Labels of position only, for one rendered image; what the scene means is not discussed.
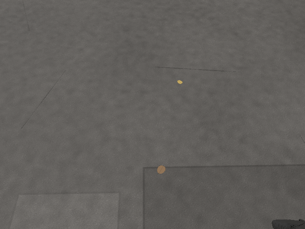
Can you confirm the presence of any right robot hand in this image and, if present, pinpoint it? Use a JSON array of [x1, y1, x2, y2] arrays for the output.
[[272, 219, 305, 229]]

